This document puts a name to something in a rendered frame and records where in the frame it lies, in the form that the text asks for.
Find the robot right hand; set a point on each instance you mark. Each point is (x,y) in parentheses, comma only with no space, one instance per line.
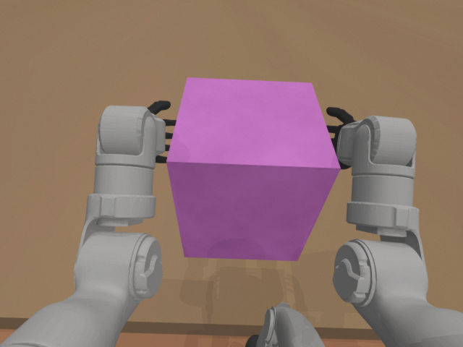
(346,118)

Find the right robot forearm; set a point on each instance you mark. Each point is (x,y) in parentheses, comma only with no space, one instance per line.
(381,151)

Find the robot right thigh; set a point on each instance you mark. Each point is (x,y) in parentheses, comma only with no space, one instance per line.
(285,327)

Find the robot left upper arm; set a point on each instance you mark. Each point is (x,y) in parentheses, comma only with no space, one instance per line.
(115,271)

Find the robot left hand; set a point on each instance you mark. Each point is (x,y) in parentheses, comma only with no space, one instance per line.
(155,108)

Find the robot right upper arm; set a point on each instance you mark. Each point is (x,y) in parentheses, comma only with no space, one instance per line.
(387,284)

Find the robot right shin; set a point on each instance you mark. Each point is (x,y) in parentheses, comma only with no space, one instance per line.
(261,342)

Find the carton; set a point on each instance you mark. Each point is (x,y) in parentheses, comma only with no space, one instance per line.
(251,164)

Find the left robot forearm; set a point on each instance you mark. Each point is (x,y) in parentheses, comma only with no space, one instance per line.
(128,140)

